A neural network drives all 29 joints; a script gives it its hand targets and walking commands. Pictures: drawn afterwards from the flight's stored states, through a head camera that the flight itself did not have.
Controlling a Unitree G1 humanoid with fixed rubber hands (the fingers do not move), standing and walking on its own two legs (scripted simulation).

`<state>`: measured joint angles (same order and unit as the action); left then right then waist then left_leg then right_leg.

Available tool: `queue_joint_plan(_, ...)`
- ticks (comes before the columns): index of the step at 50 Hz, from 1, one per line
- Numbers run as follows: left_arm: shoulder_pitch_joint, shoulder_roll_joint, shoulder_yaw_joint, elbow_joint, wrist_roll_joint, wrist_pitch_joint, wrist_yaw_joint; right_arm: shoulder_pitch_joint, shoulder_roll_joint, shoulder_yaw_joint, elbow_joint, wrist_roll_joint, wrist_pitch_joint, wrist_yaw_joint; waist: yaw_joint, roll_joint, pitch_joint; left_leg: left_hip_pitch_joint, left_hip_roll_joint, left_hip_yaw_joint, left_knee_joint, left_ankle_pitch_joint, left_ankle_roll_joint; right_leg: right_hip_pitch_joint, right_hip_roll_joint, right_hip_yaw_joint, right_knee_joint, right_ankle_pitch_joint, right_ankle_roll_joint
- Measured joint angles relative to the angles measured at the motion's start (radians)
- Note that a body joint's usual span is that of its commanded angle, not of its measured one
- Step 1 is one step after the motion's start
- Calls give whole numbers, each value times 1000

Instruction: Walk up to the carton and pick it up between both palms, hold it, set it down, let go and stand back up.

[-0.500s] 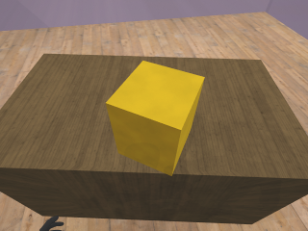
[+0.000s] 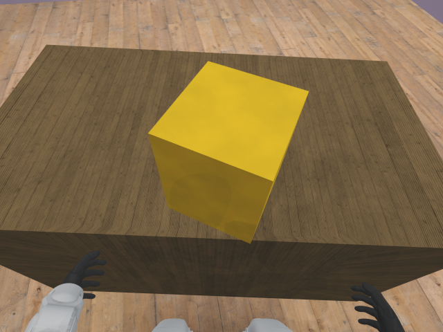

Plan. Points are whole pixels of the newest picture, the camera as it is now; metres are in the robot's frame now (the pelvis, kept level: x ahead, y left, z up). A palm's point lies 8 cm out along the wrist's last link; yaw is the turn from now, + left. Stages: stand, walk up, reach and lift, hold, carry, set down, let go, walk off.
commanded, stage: reach and lift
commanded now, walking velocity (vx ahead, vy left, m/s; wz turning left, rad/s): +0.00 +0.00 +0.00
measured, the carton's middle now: (230, 156) +0.42 +0.00 +0.03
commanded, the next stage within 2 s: none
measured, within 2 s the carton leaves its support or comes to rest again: neither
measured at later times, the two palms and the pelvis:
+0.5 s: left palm (54, 308) +0.16 +0.29 -0.05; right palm (362, 330) +0.13 -0.22 -0.04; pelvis -0.02 +0.02 +0.02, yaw +0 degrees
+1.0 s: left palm (61, 286) +0.18 +0.27 -0.01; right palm (353, 316) +0.14 -0.19 +0.01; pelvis -0.01 +0.02 +0.02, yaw +0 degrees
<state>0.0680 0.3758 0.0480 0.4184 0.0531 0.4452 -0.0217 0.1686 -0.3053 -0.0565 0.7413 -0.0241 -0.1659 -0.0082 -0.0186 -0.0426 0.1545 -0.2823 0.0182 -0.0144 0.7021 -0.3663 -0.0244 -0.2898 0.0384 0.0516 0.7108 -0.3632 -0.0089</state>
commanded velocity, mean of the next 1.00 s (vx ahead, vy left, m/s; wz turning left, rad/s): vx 0.00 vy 0.00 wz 0.00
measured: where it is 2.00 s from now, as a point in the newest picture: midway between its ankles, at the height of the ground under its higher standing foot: outside the picture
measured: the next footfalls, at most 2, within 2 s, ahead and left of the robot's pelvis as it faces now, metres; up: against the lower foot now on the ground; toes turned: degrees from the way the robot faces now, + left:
none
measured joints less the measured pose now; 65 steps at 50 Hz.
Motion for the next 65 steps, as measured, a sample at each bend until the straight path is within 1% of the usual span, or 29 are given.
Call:
queue_joint_plan(5, 19, 0, 0, 0, 1, -41, -22, 0, 4, 0, 5, 6, -30, -32, 0, 0, -6, 0, 3, 0, -68, 39, 5, 10, 0, 0, -89, 51, 7)
queue_joint_plan(11, 62, 0, 0, -4, -25, -113, -22, 0, 20, 0, 5, 18, -85, -48, 0, 0, -9, 0, 6, 0, -123, 76, 15, 28, 0, 0, -182, 106, 15)
queue_joint_plan(15, 99, 0, 0, -29, -52, -163, -23, 3, 54, 1, -4, 32, -110, -54, 0, 0, -20, 1, 7, 0, -147, 96, 19, 41, 0, 1, -233, 139, 20)
queue_joint_plan(22, 140, 0, 0, -65, -85, -225, -36, 25, 126, 1, -56, 34, -118, -77, 0, 0, -34, 21, 8, 0, -176, 120, 27, 79, -1, 1, -299, 181, 26)
queue_joint_plan(27, 144, 0, 0, -66, -100, -245, -45, 54, 171, 1, -121, 34, -100, -102, 0, 0, -44, 30, 7, 0, -178, 125, 31, 90, -2, 1, -307, 189, 26)
queue_joint_plan(32, 153, 0, 0, -85, -116, -284, -52, 83, 195, 0, -199, 42, -77, -120, 0, 0, -64, 33, 7, 1, -182, 129, 32, 92, -2, 1, -307, 192, 28)
queue_joint_plan(35, 156, 0, 0, -95, -126, -307, -66, 96, 201, 0, -249, 50, -64, -138, 0, 0, -72, 39, 7, 1, -185, 130, 32, 96, -2, 1, -305, 190, 28)
queue_joint_plan(39, 156, 0, 0, -96, -150, -321, -97, 107, 211, 0, -307, 66, -36, -171, 0, 0, -76, 50, 7, 1, -190, 130, 32, 104, -2, 1, -305, 187, 28)
queue_joint_plan(43, 156, 0, 0, -107, -175, -337, -114, 131, 232, 5, -385, 80, -11, -201, 1, 0, -79, 51, 8, 2, -193, 130, 30, 104, -2, 1, -305, 185, 26)
queue_joint_plan(48, 157, 0, 0, -135, -202, -360, -131, 175, 264, 37, -478, 91, 10, -234, 2, 0, -79, 51, 8, 2, -196, 127, 29, 104, -2, 1, -309, 182, 25)
queue_joint_plan(57, 167, 0, 0, -207, -224, -400, -153, 259, 316, 96, -591, 121, 9, -285, 11, 0, -77, 51, 8, 2, -196, 116, 28, 107, -3, 1, -315, 174, 25)
queue_joint_plan(65, 183, 1, 0, -272, -235, -420, -164, 290, 325, 127, -681, 155, -30, -317, 22, 0, -73, 51, 7, 2, -196, 108, 28, 110, -4, 1, -321, 170, 26)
